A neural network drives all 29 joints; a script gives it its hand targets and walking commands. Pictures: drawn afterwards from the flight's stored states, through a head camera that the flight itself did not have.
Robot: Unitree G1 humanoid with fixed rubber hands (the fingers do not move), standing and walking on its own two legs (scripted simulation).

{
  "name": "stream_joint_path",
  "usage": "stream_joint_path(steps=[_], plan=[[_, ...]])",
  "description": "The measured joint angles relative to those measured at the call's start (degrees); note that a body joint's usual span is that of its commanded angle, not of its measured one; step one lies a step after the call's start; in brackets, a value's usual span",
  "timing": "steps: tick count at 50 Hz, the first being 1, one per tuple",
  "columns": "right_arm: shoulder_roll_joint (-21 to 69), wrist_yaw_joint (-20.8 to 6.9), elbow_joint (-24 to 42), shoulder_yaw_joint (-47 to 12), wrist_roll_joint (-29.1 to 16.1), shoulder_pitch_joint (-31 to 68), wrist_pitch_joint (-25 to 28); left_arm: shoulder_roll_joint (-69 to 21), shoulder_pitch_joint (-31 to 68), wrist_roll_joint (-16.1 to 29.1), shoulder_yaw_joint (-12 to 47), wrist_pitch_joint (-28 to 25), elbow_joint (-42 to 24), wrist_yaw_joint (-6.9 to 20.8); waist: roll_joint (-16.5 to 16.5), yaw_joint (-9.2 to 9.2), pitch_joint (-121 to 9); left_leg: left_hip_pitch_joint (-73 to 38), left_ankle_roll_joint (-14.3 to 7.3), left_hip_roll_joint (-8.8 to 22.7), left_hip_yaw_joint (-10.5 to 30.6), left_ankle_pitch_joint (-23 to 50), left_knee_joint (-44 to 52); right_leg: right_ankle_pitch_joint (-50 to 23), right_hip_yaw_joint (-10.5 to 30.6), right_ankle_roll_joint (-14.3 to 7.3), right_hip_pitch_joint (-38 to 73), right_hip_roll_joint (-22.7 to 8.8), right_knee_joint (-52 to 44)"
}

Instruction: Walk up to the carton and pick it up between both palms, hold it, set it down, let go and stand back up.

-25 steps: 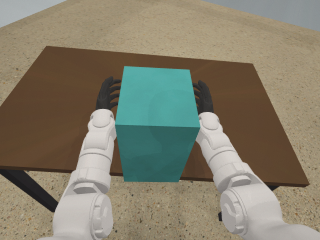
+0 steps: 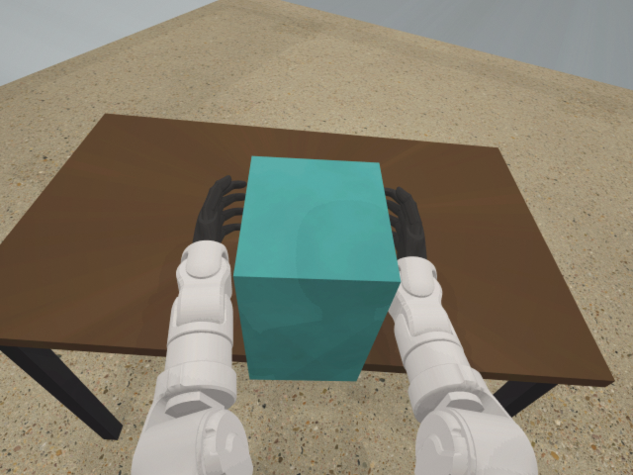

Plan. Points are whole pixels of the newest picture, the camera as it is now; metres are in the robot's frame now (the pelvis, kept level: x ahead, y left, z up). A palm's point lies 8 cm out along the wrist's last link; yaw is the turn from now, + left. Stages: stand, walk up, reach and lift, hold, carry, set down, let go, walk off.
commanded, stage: reach and lift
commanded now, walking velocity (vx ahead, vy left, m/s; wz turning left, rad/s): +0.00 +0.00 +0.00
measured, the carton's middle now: (309, 279) +0.36 +0.02 +0.04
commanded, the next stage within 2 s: none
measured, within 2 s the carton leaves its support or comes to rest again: leaves its support in 1.18 s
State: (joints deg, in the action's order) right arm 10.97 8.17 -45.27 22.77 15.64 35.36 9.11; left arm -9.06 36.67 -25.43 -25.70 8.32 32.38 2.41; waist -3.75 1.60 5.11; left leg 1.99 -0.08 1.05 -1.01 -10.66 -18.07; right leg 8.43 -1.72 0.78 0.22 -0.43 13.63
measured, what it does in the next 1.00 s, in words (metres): stands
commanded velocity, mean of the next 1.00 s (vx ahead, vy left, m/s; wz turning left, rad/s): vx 0.00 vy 0.00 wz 0.00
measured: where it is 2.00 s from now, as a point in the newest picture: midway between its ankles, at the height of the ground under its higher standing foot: outside the picture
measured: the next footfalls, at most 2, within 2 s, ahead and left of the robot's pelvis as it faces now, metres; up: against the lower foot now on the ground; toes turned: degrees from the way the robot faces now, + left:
none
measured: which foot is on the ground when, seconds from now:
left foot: down 0.00-1.00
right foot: down 0.00-1.00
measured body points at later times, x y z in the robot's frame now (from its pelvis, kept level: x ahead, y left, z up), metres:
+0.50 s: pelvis +0.00 +0.00 +0.00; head +0.01 +0.03 +0.45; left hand +0.40 +0.15 +0.10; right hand +0.39 -0.10 +0.09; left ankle +0.00 +0.11 -0.75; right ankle +0.00 -0.13 -0.75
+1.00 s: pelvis +0.00 +0.00 +0.00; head +0.01 +0.03 +0.45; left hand +0.39 +0.16 +0.10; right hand +0.39 -0.10 +0.09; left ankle +0.00 +0.11 -0.75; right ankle +0.00 -0.13 -0.75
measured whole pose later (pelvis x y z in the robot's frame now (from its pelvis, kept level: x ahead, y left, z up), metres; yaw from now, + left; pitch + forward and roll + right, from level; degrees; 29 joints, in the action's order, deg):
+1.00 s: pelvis +0.00 +0.00 +0.00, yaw +1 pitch -3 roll -1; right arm 8.4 10.5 -45.2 14.9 8.6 33.1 12.8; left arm -8.3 34.5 -22.6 -21.5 11.2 27.5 1.5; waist -3.9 0.8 4.5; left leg 4.5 0.1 1.6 -1.2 -10.4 -18.2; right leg 7.8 -3.5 0.5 -1.2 -0.4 12.3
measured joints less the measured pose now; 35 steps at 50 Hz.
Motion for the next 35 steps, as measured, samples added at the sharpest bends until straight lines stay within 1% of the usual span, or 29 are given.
stream_joint_path(steps=[6, 11, 14, 21, 35], plan=[[-0.32, 0.06, -0.36, -0.37, -1.14, 0.18, 0.89, -0.15, 0.22, -0.42, 0.78, 1.90, -1.78, -0.04, -0.44, 0.29, 0.56, 0.24, 0.06, 0.20, -0.38, 0.05, 0.06, -0.28, 0.07, -0.02, -0.19, 0.11, -0.34], [-0.51, 0.29, -0.60, -0.82, -1.62, -0.05, 1.60, -0.29, 0.16, -0.63, 0.83, 2.41, -2.26, 0.06, -0.34, 0.39, 0.35, 0.60, 0.08, 0.33, -0.60, 0.04, 0.23, -0.48, 0.04, -0.04, -0.42, 0.18, -0.85], [-0.70, -0.03, -0.76, -1.65, -2.12, -0.30, 2.07, -0.23, -0.15, -0.50, 1.06, 2.59, -2.62, 0.17, -0.09, 0.22, 0.23, 0.75, 0.09, 0.37, -0.64, -0.02, 0.24, -0.46, -0.08, -0.05, -0.48, 0.19, -0.99], [-1.20, 0.99, -0.71, -3.84, -3.63, -0.87, 2.95, 0.24, -0.67, 0.44, 1.68, 2.61, -3.16, 0.31, 0.30, -0.04, 0.27, 0.89, 0.15, 0.41, -0.56, 0.12, 0.50, -0.48, -0.49, -0.14, -0.52, 0.17, -1.22], [-1.55, 1.67, -0.15, -5.47, -4.89, -1.23, 2.67, 0.45, -0.91, 1.27, 1.99, 2.83, -3.65, 0.35, 0.23, -0.59, 0.15, 1.31, 0.17, 0.38, -0.39, 0.38, 0.72, -0.55, -1.22, -0.20, -0.69, 0.04, -1.49]])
